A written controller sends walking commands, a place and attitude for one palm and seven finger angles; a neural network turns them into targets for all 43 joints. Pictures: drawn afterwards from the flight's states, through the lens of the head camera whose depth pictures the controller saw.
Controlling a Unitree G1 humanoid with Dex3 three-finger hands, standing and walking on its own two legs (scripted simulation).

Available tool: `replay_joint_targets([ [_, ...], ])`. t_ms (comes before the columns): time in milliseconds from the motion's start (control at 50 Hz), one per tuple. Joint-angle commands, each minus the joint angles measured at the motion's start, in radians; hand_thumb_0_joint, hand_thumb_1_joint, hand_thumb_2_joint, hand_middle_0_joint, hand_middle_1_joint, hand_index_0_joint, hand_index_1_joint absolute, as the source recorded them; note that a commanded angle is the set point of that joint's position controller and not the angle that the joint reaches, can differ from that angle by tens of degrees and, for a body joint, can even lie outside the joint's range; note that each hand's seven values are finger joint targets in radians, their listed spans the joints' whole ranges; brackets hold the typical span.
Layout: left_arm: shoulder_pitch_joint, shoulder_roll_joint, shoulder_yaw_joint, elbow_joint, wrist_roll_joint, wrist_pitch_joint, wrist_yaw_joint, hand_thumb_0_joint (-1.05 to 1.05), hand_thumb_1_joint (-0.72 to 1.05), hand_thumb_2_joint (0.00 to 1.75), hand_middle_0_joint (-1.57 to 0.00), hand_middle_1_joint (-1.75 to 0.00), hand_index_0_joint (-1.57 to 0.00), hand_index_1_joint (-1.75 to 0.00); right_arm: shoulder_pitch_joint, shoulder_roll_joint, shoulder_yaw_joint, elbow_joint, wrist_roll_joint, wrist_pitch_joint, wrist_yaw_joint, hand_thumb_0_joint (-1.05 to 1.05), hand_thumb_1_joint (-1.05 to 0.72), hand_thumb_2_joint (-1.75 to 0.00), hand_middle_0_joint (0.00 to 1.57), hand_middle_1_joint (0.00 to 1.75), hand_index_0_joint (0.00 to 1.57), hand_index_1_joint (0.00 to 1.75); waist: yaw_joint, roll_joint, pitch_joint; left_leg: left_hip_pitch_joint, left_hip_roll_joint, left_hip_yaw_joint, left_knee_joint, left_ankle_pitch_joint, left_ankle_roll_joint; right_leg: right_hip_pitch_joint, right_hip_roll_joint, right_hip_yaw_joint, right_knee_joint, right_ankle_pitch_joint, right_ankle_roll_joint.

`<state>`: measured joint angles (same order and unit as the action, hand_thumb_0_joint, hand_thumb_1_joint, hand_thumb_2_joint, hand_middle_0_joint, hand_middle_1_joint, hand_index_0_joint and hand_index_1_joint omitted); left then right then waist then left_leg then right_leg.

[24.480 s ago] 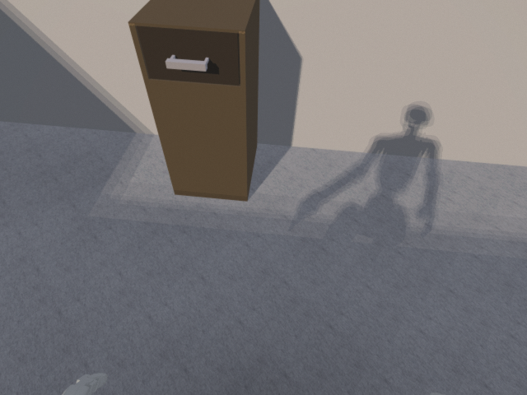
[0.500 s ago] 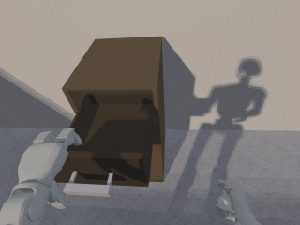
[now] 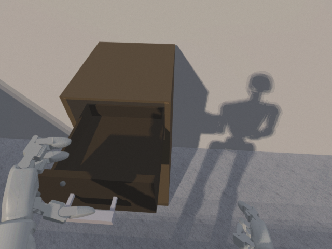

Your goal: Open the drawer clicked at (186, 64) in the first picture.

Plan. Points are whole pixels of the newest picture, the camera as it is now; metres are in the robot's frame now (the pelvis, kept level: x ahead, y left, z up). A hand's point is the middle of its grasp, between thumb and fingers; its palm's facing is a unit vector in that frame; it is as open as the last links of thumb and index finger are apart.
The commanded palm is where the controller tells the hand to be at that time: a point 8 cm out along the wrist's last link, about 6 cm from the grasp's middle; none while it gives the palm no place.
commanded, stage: draw the hand back to the body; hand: left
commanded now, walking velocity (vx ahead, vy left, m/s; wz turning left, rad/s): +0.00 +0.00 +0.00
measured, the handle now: (90, 207) +0.22 +0.23 -0.04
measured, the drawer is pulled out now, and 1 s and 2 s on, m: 0.29 0.29 0.29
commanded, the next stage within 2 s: step back with the hand held close in 0.76 s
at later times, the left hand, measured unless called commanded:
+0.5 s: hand (45, 181) +0.18 +0.24 +0.16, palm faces +0.41 -0.82 -0.41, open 9.1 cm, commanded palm +0.13 +0.28 +0.18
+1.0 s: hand (44, 183) +0.17 +0.24 +0.17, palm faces +0.40 -0.80 -0.44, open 7.4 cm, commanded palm +0.10 +0.27 +0.18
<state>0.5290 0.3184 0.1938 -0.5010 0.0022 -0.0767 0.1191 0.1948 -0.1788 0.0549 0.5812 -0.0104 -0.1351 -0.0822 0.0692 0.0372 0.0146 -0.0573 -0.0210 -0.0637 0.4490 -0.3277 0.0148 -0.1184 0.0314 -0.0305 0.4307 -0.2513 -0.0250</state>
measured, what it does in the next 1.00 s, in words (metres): stands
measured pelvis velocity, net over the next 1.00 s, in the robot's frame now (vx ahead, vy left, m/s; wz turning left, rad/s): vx -0.02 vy -0.01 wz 0.03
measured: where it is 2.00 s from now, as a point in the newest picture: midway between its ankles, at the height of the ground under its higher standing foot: outside the picture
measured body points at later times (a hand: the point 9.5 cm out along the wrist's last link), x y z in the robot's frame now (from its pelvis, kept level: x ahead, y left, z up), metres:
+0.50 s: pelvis +0.00 +0.00 +0.00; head -0.01 -0.02 +0.45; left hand +0.15 +0.28 +0.18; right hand +0.20 -0.21 -0.08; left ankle -0.05 +0.11 -0.74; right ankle -0.01 -0.10 -0.74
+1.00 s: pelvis -0.02 -0.01 +0.00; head -0.01 -0.03 +0.45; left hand +0.14 +0.28 +0.19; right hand +0.18 -0.23 -0.08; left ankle -0.05 +0.11 -0.74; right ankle -0.01 -0.10 -0.74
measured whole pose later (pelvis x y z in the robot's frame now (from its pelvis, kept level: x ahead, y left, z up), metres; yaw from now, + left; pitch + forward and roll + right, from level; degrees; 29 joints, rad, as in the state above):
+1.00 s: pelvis -0.02 -0.01 +0.00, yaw +2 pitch +0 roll -1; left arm 0.54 0.34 0.34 -0.49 -0.05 -0.19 0.11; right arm 0.17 -0.22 0.01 0.60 0.01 -0.10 -0.06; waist 0.02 0.07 0.01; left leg -0.17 -0.01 -0.10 0.47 -0.30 0.00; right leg -0.20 0.04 -0.07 0.40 -0.20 -0.04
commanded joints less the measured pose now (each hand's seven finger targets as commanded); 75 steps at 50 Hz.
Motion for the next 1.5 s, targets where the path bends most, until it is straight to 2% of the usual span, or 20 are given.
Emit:
replay_joint_targets([
  [0, -0.082, 0.148, 0.145, -0.219, -0.032, -0.087, 0.018, 0.0, -0.05, 0.5, -0.27, -0.91, -0.27, -0.91, -0.139, -0.102, -0.045, -0.127, 0.002, -0.081, 0.006, 0.0, -0.9, -0.9, 0.2, 0.3, 0.2, 0.3, -0.011, 0.08, -0.012, -0.084, 0.042, 0.028, -0.075, 0.415, -0.025, 0.045, -0.043, -0.029, -0.054, 0.269, -0.011],
  [100, -0.024, 0.109, 0.139, -0.158, -0.05, -0.094, -0.007, 0.0, 0.13, 0.57, -0.25, -0.8, -0.25, -0.8, -0.152, -0.103, -0.063, -0.124, 0.008, -0.068, 0.017, 0.0, -0.9, -0.9, 0.2, 0.3, 0.2, 0.3, -0.011, -0.03, -0.05, -0.087, 0.047, 0.031, -0.073, 0.417, -0.017, 0.061, -0.042, -0.029, -0.052, 0.296, -0.004],
  [240, -0.024, 0.165, 0.194, -0.247, -0.054, -0.116, 0.005, 0.0, 0.37, 0.68, -0.24, -0.64, -0.24, -0.64, -0.147, -0.105, -0.068, -0.134, 0.013, -0.062, 0.012, 0.0, -0.9, -0.9, 0.2, 0.3, 0.2, 0.3, -0.008, 0.052, -0.158, -0.069, 0.038, 0.032, -0.069, 0.436, -0.024, 0.103, -0.054, -0.026, -0.038, 0.312, -0.004],
  [300, -0.023, 0.166, 0.2, -0.235, -0.051, -0.107, 0.009, 0.0, 0.48, 0.72, -0.23, -0.57, -0.23, -0.57, -0.154, -0.105, -0.071, -0.127, 0.015, -0.06, 0.008, 0.0, -0.9, -0.9, 0.2, 0.3, 0.2, 0.3, -0.011, 0.06, -0.128, -0.065, 0.037, 0.035, -0.066, 0.438, -0.024, 0.076, -0.049, -0.023, -0.053, 0.313, -0.003],
  [380, -0.031, 0.16, 0.206, -0.183, -0.057, -0.107, 0.012, 0.0, 0.62, 0.78, -0.22, -0.48, -0.22, -0.48, -0.149, -0.107, -0.074, -0.12, 0.02, -0.052, 0.004, 0.0, -0.9, -0.9, 0.2, 0.3, 0.2, 0.3, -0.016, -0.006, -0.089, -0.082, 0.038, 0.029, -0.078, 0.374, -0.016, 0.058, -0.049, -0.029, -0.056, 0.265, 0.0],
  [400, -0.046, 0.163, 0.207, -0.191, -0.055, -0.107, 0.01, 0.0, 0.65, 0.8, -0.22, -0.46, -0.22, -0.46, -0.158, -0.108, -0.077, -0.122, 0.022, -0.053, 0.002, 0.0, -0.9, -0.9, 0.2, 0.3, 0.2, 0.3, -0.017, 0.023, -0.081, -0.073, 0.035, 0.036, -0.077, 0.37, -0.015, 0.046, -0.048, -0.023, -0.07, 0.263, 0.0],
  [480, -0.044, 0.146, 0.193, -0.154, -0.059, -0.109, 0.007, 0.0, 0.8, 0.86, -0.21, -0.37, -0.21, -0.37, -0.155, -0.107, -0.075, -0.124, 0.024, -0.047, 0.003, 0.0, -0.9, -0.9, 0.2, 0.3, 0.2, 0.3, -0.017, -0.005, -0.071, -0.085, 0.036, 0.029, -0.086, 0.318, -0.011, 0.039, -0.05, -0.025, -0.065, 0.208, 0.003],
  [540, -0.058, 0.154, 0.191, -0.17, -0.059, -0.114, 0.008, 0.0, 0.9, 0.9, -0.2, -0.3, -0.2, -0.3, -0.158, -0.11, -0.073, -0.125, 0.024, -0.053, 0.004, 0.0, -0.9, -0.9, 0.2, 0.3, 0.2, 0.3, -0.015, 0.03, -0.073, -0.091, 0.032, 0.026, -0.088, 0.306, -0.01, 0.044, -0.054, -0.02, -0.069, 0.201, 0.0],
  [580, -0.049, 0.158, 0.195, -0.177, -0.059, -0.114, 0.009, 0.0, 0.9, 0.9, -0.2, -0.3, -0.2, -0.3, -0.156, -0.108, -0.073, -0.126, 0.023, -0.054, 0.005, 0.0, -0.9, -0.9, 0.2, 0.3, 0.2, 0.3, -0.014, 0.0, -0.097, -0.081, 0.033, 0.027, -0.083, 0.317, -0.008, 0.053, -0.054, -0.019, -0.065, 0.214, 0.003],
  [700, -0.058, 0.179, 0.212, -0.197, -0.055, -0.113, 0.015, 0.0, 0.9, 0.9, -0.2, -0.3, -0.2, -0.3, -0.158, -0.106, -0.071, -0.123, 0.021, -0.061, 0.003, 0.0, -0.9, -0.9, 0.2, 0.3, 0.2, 0.3, -0.011, 0.046, -0.089, -0.08, 0.03, 0.028, -0.081, 0.315, -0.013, 0.049, -0.051, -0.012, -0.078, 0.212, -0.002],
  [840, -0.045, 0.156, 0.202, -0.14, -0.061, -0.116, 0.01, 0.0, 0.9, 0.9, -0.2, -0.3, -0.2, -0.3, -0.16, -0.102, -0.073, -0.117, 0.024, -0.056, 0.004, 0.0, -0.9, -0.9, 0.2, 0.3, 0.2, 0.3, -0.014, -0.012, -0.052, -0.093, 0.032, 0.03, -0.085, 0.276, -0.004, 0.03, -0.054, -0.013, -0.087, 0.177, 0.005],
  [860, -0.16, 0.269, 0.327, -0.249, -0.068, -0.16, 0.013, 0.0, 0.9, 0.9, -0.2, -0.3, -0.2, -0.3, -0.121, -0.139, -0.077, -0.157, 0.035, -0.035, 0.01, 0.0, -0.9, -0.9, 0.2, 0.3, 0.2, 0.3, -0.052, -0.036, 0.036, -0.181, 0.037, -0.013, -0.048, 0.2, 0.016, -0.06, -0.11, 0.077, -0.149, 0.179, 0.005],
  [880, -0.071, 0.204, 0.288, -0.151, -0.057, -0.166, 0.004, 0.0, 0.9, 0.9, -0.2, -0.3, -0.2, -0.3, -0.125, -0.123, -0.08, -0.13, 0.028, -0.02, 0.01, 0.0, -0.9, -0.9, 0.2, 0.3, 0.2, 0.3, -0.056, -0.097, 0.02, -0.168, 0.03, -0.023, -0.019, 0.173, 0.02, -0.079, -0.13, 0.076, -0.165, 0.162, -0.005],
  [940, 0.002, 0.172, 0.25, -0.17, -0.048, -0.179, -0.001, 0.0, 0.9, 0.9, -0.2, -0.3, -0.2, -0.3, -0.14, -0.132, -0.086, -0.143, 0.026, -0.002, 0.013, 0.0, -0.9, -0.9, 0.2, 0.3, 0.2, 0.3, -0.063, -0.066, -0.043, -0.153, 0.02, -0.016, 0.012, 0.192, 0.02, -0.087, -0.159, 0.089, -0.154, 0.193, -0.019],
  [1000, 0.075, 0.173, 0.253, -0.227, -0.051, -0.186, 0.003, 0.0, 0.9, 0.9, -0.2, -0.3, -0.2, -0.3, -0.138, -0.144, -0.099, -0.156, 0.028, 0.013, 0.015, 0.0, -0.9, -0.9, 0.2, 0.3, 0.2, 0.3, -0.064, -0.002, -0.153, -0.156, 0.031, -0.015, 0.017, 0.292, 0.012, -0.024, -0.17, 0.076, -0.092, 0.307, -0.028],
  [1060, 0.134, 0.202, 0.288, -0.263, -0.054, -0.185, 0.014, 0.0, 0.9, 0.9, -0.2, -0.3, -0.2, -0.3, -0.137, -0.147, -0.112, -0.169, 0.03, 0.03, 0.013, 0.0, -0.9, -0.9, 0.2, 0.3, 0.2, 0.3, -0.064, -0.029, -0.231, -0.182, 0.054, -0.027, 0.012, 0.407, 0.006, 0.041, -0.159, 0.047, -0.022, 0.396, -0.016],
  [1180, 0.155, 0.221, 0.309, -0.306, -0.061, -0.176, 0.025, 0.0, 0.9, 0.9, -0.2, -0.3, -0.2, -0.3, -0.142, -0.145, -0.121, -0.186, 0.033, 0.048, 0.0, 0.0, -0.9, -0.9, 0.2, 0.3, 0.2, 0.3, -0.065, -0.029, -0.213, -0.238, 0.079, -0.062, 0.005, 0.477, -0.004, 0.012, -0.135, 0.023, 0.042, 0.391, -0.007],
  [1220, 0.153, 0.229, 0.315, -0.324, -0.061, -0.175, 0.027, 0.0, 0.9, 0.9, -0.2, -0.3, -0.2, -0.3, -0.14, -0.15, -0.121, -0.189, 0.03, 0.047, -0.003, 0.0, -0.9, -0.9, 0.2, 0.3, 0.2, 0.3, -0.064, 0.009, -0.207, -0.262, 0.093, -0.08, -0.009, 0.494, -0.009, 0.01, -0.124, 0.017, 0.071, 0.376, -0.008],
  [1380, 0.106, 0.206, 0.297, -0.331, -0.04, -0.184, 0.027, 0.0, 0.9, 0.9, -0.2, -0.3, -0.2, -0.3, -0.129, -0.162, -0.109, -0.201, 0.021, 0.027, 0.005, 0.0, -0.9, -0.9, 0.2, 0.3, 0.2, 0.3, -0.065, 0.078, -0.12, -0.543, 0.16, -0.144, -0.123, 0.096, 0.06, 0.066, -0.075, 0.041, 0.183, 0.141, 0.021],
  [1480, 0.066, 0.209, 0.297, -0.342, -0.027, -0.196, 0.031, 0.0, 0.9, 0.9, -0.2, -0.3, -0.2, -0.3, -0.108, -0.16, -0.104, -0.209, 0.023, 0.014, 0.013, 0.0, -0.9, -0.9, 0.2, 0.3, 0.2, 0.3, -0.074, -0.004, -0.088, -0.612, 0.101, -0.109, -0.045, -0.183, 0.066, 0.019, -0.121, 0.125, 0.088, 0.043, 0.004],
])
